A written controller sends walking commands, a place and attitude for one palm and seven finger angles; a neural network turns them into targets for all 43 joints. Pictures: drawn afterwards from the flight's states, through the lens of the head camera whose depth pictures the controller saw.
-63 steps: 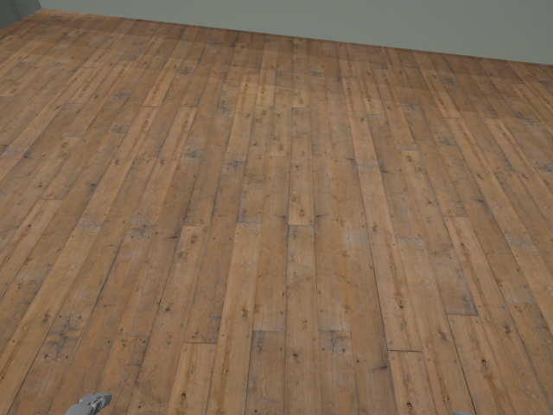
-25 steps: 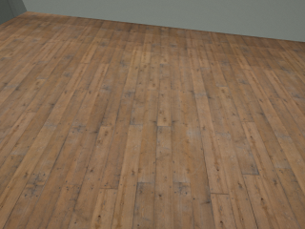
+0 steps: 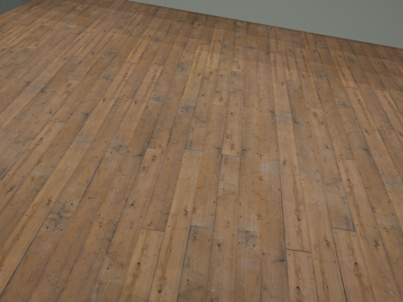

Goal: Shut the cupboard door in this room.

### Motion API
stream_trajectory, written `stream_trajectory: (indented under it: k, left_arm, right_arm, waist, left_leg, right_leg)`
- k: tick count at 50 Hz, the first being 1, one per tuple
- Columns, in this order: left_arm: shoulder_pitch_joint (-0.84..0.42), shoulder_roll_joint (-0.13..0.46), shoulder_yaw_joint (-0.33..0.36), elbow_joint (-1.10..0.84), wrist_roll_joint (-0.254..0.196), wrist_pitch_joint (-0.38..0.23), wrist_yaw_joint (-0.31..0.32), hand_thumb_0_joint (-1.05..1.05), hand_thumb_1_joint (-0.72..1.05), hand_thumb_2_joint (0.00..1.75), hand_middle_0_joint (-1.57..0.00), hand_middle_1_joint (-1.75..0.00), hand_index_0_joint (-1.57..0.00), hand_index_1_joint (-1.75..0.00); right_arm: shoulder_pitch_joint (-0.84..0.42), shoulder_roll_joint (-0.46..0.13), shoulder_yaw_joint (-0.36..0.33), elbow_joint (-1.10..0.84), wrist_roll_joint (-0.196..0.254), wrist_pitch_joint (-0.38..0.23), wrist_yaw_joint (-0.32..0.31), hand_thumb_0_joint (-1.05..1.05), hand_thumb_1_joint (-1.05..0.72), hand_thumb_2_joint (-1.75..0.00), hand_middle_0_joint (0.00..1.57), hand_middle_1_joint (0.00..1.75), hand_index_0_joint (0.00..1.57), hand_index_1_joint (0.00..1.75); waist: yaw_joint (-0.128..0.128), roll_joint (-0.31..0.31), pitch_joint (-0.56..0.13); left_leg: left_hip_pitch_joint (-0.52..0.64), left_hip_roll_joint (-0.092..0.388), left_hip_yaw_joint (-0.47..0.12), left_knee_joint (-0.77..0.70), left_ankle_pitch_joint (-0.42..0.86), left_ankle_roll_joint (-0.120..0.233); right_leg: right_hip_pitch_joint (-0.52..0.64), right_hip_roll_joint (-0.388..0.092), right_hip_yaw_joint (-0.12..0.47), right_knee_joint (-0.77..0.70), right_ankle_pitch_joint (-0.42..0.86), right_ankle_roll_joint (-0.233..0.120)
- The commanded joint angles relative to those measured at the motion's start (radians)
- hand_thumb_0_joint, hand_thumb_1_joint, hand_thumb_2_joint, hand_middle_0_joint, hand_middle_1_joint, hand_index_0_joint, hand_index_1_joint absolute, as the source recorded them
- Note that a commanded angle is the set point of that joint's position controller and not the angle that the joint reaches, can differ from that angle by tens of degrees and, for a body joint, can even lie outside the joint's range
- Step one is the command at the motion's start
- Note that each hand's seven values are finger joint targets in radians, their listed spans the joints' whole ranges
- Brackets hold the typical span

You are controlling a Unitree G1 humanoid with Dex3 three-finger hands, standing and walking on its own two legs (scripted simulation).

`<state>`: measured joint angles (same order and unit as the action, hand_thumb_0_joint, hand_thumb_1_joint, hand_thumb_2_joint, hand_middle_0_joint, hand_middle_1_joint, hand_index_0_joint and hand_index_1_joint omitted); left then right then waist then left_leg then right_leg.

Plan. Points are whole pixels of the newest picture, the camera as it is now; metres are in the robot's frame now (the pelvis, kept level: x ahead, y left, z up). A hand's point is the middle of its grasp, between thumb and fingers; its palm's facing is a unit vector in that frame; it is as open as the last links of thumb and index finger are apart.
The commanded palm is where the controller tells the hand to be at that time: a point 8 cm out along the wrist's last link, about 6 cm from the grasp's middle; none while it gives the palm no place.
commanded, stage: turn or walk to find it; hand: left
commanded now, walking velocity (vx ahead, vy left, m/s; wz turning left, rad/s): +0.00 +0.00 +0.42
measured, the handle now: out of the picture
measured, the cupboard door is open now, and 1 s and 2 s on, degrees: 98 98 98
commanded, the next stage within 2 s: none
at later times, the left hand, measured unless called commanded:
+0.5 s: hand out of the picture +0.02 +0.18 -0.14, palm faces +0.20 -0.94 -0.29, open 7.4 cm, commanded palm none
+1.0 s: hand out of the picture -0.10 +0.23 -0.17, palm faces +0.45 -0.86 -0.24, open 7.4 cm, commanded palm none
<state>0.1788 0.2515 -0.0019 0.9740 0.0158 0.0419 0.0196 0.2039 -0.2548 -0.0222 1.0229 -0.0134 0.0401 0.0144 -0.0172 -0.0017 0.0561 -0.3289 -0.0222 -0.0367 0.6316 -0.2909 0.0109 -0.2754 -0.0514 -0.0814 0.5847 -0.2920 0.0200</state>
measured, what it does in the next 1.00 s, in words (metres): steps on the spot, turning left: right foot, then left foot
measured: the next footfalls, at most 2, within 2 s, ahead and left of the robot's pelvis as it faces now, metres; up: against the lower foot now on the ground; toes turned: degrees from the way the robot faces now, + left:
right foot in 0.40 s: +0.01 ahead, -0.14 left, +0.00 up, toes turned +9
left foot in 0.78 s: -0.05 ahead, +0.12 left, +0.00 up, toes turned +25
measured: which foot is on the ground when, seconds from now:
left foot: down 0.00-0.40, up 0.42-0.76, down 0.78-1.00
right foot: down 0.00-0.04, up 0.06-0.38, down 0.40-0.80, up 0.82-1.00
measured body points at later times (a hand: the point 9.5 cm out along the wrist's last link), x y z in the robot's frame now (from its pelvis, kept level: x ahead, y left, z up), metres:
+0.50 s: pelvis -0.03 -0.03 +0.01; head +0.00 -0.05 +0.46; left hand +0.01 +0.23 -0.12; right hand +0.07 -0.28 -0.15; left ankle -0.01 +0.10 -0.68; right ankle -0.03 -0.15 -0.73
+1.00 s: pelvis -0.05 +0.01 +0.01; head -0.02 +0.05 +0.46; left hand -0.12 +0.27 -0.15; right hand +0.14 -0.17 -0.12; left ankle -0.09 +0.10 -0.73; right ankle -0.01 -0.14 -0.66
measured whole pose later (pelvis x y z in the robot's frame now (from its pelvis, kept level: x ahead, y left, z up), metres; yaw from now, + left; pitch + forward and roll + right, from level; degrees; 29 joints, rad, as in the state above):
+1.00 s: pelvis -0.05 +0.01 +0.01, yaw +25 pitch +0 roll -1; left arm 0.23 0.27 0.06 0.95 0.01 0.07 0.01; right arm 0.14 -0.19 -0.03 0.93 -0.02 0.02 0.00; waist 0.02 -0.04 0.09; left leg -0.24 -0.02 0.01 0.51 -0.27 0.04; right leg -0.45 -0.09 -0.04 1.04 -0.44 0.08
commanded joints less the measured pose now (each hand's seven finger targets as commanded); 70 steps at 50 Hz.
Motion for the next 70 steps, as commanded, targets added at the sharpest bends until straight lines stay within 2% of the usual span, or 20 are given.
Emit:
stream_trajectory:
  k: [1,2,3,7,17,19,20,21,25,36,38,39,40,46,59,60,61,62,66,70]
  left_arm:
    - [-0.033,0.148,0.054,-0.111,0.001,-0.006,0.015,0.0,0.9,0.9,-0.2,-0.3,-0.2,-0.3]
    - [-0.067,0.118,0.048,-0.131,0.0,-0.007,0.017,0.0,0.9,0.9,-0.2,-0.3,-0.2,-0.3]
    - [-0.061,0.124,0.052,-0.132,0.003,-0.006,0.021,0.0,0.9,0.9,-0.2,-0.3,-0.2,-0.3]
    - [-0.012,0.081,0.06,-0.101,-0.001,-0.016,0.008,0.0,0.9,0.9,-0.2,-0.3,-0.2,-0.3]
    - [0.071,0.052,0.068,-0.109,-0.013,-0.018,0.015,0.0,0.9,0.9,-0.2,-0.3,-0.2,-0.3]
    - [0.143,0.117,0.085,-0.095,-0.002,-0.028,0.022,0.0,0.9,0.9,-0.2,-0.3,-0.2,-0.3]
    - [0.137,0.205,0.104,-0.111,0.016,-0.035,0.027,0.0,0.9,0.9,-0.2,-0.3,-0.2,-0.3]
    - [0.084,0.204,0.092,-0.141,0.007,-0.033,0.027,0.0,0.9,0.9,-0.2,-0.3,-0.2,-0.3]
    - [-0.017,0.116,0.07,-0.157,0.007,-0.051,0.019,0.0,0.9,0.9,-0.2,-0.3,-0.2,-0.3]
    - [0.135,0.198,0.096,-0.089,0.018,-0.04,0.019,0.0,0.9,0.9,-0.2,-0.3,-0.2,-0.3]
    - [0.124,0.174,0.093,-0.092,0.004,-0.032,0.014,0.0,0.9,0.9,-0.2,-0.3,-0.2,-0.3]
    - [0.141,0.118,0.087,-0.121,-0.004,-0.026,0.007,0.0,0.9,0.9,-0.2,-0.3,-0.2,-0.3]
    - [0.107,0.077,0.067,-0.152,0.004,-0.023,0.008,0.0,0.9,0.9,-0.2,-0.3,-0.2,-0.3]
    - [0.058,0.075,0.078,-0.098,0.0,-0.006,-0.006,0.0,0.9,0.9,-0.2,-0.3,-0.2,-0.3]
    - [0.09,0.056,0.078,-0.124,-0.009,-0.028,0.008,0.0,0.9,0.9,-0.2,-0.3,-0.2,-0.3]
    - [0.129,0.085,0.084,-0.121,-0.003,-0.038,0.012,0.0,0.9,0.9,-0.2,-0.3,-0.2,-0.3]
    - [0.14,0.173,0.1,-0.123,0.013,-0.051,0.021,0.0,0.9,0.9,-0.2,-0.3,-0.2,-0.3]
    - [0.128,0.224,0.103,-0.142,0.011,-0.048,0.018,0.0,0.9,0.9,-0.2,-0.3,-0.2,-0.3]
    - [-0.004,0.109,0.079,-0.163,0.004,-0.052,0.017,0.0,0.9,0.9,-0.2,-0.3,-0.2,-0.3]
    - [0.051,0.113,0.081,-0.138,0.01,-0.055,0.021,0.0,0.9,0.9,-0.2,-0.3,-0.2,-0.3]
  right_arm:
    - [0.089,-0.162,-0.047,-0.074,-0.009,-0.024,-0.006,0.0,-0.9,-0.9,0.2,0.3,0.2,0.3]
    - [0.118,-0.206,-0.059,-0.079,-0.013,-0.032,-0.014,0.0,-0.9,-0.9,0.2,0.3,0.2,0.3]
    - [0.121,-0.208,-0.063,-0.08,-0.008,-0.033,-0.026,0.0,-0.9,-0.9,0.2,0.3,0.2,0.3]
    - [0.056,-0.161,-0.062,-0.103,-0.007,-0.037,-0.04,0.0,-0.9,-0.9,0.2,0.3,0.2,0.3]
    - [0.054,-0.152,-0.088,-0.124,-0.01,-0.012,-0.028,0.0,-0.9,-0.9,0.2,0.3,0.2,0.3]
    - [0.029,-0.102,-0.085,-0.15,0.002,-0.004,-0.018,0.0,-0.9,-0.9,0.2,0.3,0.2,0.3]
    - [0.032,-0.039,-0.078,-0.179,0.003,-0.004,-0.016,0.0,-0.9,-0.9,0.2,0.3,0.2,0.3]
    - [0.001,-0.094,-0.091,-0.181,-0.014,-0.001,-0.016,0.0,-0.9,-0.9,0.2,0.3,0.2,0.3]
    - [0.047,-0.07,-0.086,-0.122,-0.008,0.012,0.003,0.0,-0.9,-0.9,0.2,0.3,0.2,0.3]
    - [-0.059,-0.052,-0.05,-0.142,0.008,-0.006,-0.001,0.0,-0.9,-0.9,0.2,0.3,0.2,0.3]
    - [0.021,-0.1,-0.06,-0.122,0.002,-0.021,-0.002,0.0,-0.9,-0.9,0.2,0.3,0.2,0.3]
    - [0.059,-0.207,-0.082,-0.123,-0.008,-0.03,-0.005,0.0,-0.9,-0.9,0.2,0.3,0.2,0.3]
    - [0.107,-0.256,-0.093,-0.114,0.003,-0.024,-0.008,0.0,-0.9,-0.9,0.2,0.3,0.2,0.3]
    - [-0.025,-0.152,-0.064,-0.136,-0.004,-0.037,-0.035,0.0,-0.9,-0.9,0.2,0.3,0.2,0.3]
    - [-0.022,-0.147,-0.084,-0.152,-0.008,-0.019,-0.025,0.0,-0.9,-0.9,0.2,0.3,0.2,0.3]
    - [-0.025,-0.123,-0.082,-0.155,-0.001,-0.021,-0.02,0.0,-0.9,-0.9,0.2,0.3,0.2,0.3]
    - [0.012,-0.052,-0.072,-0.171,0.008,-0.022,-0.014,0.0,-0.9,-0.9,0.2,0.3,0.2,0.3]
    - [0.015,-0.051,-0.077,-0.186,-0.001,-0.015,-0.015,0.0,-0.9,-0.9,0.2,0.3,0.2,0.3]
    - [0.023,-0.064,-0.085,-0.117,-0.01,0.011,0.001,0.0,-0.9,-0.9,0.2,0.3,0.2,0.3]
    - [-0.003,-0.046,-0.073,-0.11,-0.007,0.015,0.003,0.0,-0.9,-0.9,0.2,0.3,0.2,0.3]
  waist:
    - [-0.031,0.15,-0.064]
    - [-0.047,0.298,-0.038]
    - [-0.037,0.23,-0.05]
    - [0.0,0.12,-0.118]
    - [0.012,0.16,-0.142]
    - [0.048,0.015,-0.123]
    - [0.051,-0.272,-0.07]
    - [0.053,-0.226,-0.036]
    - [-0.021,-0.162,0.017]
    - [0.04,-0.216,-0.077]
    - [-0.01,-0.1,-0.129]
    - [-0.021,0.18,-0.174]
    - [-0.039,0.27,-0.178]
    - [0.006,0.148,-0.083]
    - [0.037,0.123,-0.099]
    - [0.057,0.056,-0.111]
    - [0.051,-0.214,-0.129]
    - [0.052,-0.281,-0.106]
    - [-0.003,-0.139,-0.024]
    - [0.022,-0.156,-0.023]
  left_leg:
    - [0.095,0.187,-0.255,-0.211,0.187,0.059]
    - [0.091,0.31,-0.489,-0.36,0.271,0.151]
    - [0.092,0.327,-0.535,-0.376,0.293,0.197]
    - [0.161,0.229,-0.353,-0.291,0.354,0.184]
    - [0.094,0.153,-0.398,-0.263,0.294,0.134]
    - [-0.161,0.056,-0.296,-0.128,0.019,0.042]
    - [-0.349,-0.079,-0.077,0.137,-0.179,-0.036]
    - [-0.3,-0.041,-0.073,0.331,-0.226,-0.035]
    - [-0.249,0.011,-0.012,0.559,-0.061,-0.056]
    - [-0.016,0.019,0.129,0.02,-0.101,-0.052]
    - [0.216,0.05,0.096,-0.225,0.168,-0.024]
    - [0.399,0.297,-0.204,-0.242,0.515,0.078]
    - [0.382,0.435,-0.306,-0.242,0.805,0.197]
    - [0.197,0.244,-0.138,-0.269,0.546,0.15]
    - [0.056,0.195,-0.265,-0.181,0.424,0.125]
    - [-0.021,0.143,-0.23,-0.108,0.293,0.077]
    - [-0.205,0.01,-0.091,0.097,-0.006,0.001]
    - [-0.241,-0.047,-0.023,0.306,-0.29,-0.035]
    - [-0.223,0.031,-0.024,0.592,-0.103,-0.054]
    - [-0.204,0.052,0.026,0.492,-0.11,-0.078]
  right_leg:
    - [-0.153,-0.074,-0.002,0.117,-0.051,-0.009]
    - [-0.213,0.032,-0.009,0.323,-0.264,0.026]
    - [-0.237,0.012,0.09,0.446,-0.287,0.015]
    - [-0.231,0.003,0.099,0.461,-0.182,0.029]
    - [0.046,0.072,0.071,-0.018,-0.075,0.021]
    - [0.287,-0.06,0.168,-0.259,-0.02,-0.018]
    - [0.293,-0.338,0.475,-0.371,-0.129,-0.124]
    - [0.095,-0.413,0.473,-0.386,-0.091,-0.173]
    - [0.037,-0.223,0.185,-0.288,0.202,-0.14]
    - [0.185,-0.267,0.067,-0.089,0.606,-0.131]
    - [0.071,-0.219,-0.012,0.088,0.495,-0.046]
    - [-0.178,-0.101,-0.079,0.294,0.07,0.032]
    - [-0.261,-0.049,-0.026,0.444,-0.378,0.049]
    - [-0.229,-0.049,0.053,0.503,-0.138,0.059]
    - [0.09,0.023,0.039,-0.059,0.023,0.041]
    - [0.198,-0.024,0.076,-0.194,0.11,0.033]
    - [0.323,-0.26,0.325,-0.283,0.175,-0.042]
    - [0.225,-0.437,0.43,-0.299,0.31,-0.148]
    - [0.082,-0.262,0.169,-0.276,0.26,-0.145]
    - [0.127,-0.269,0.097,-0.258,0.351,-0.154]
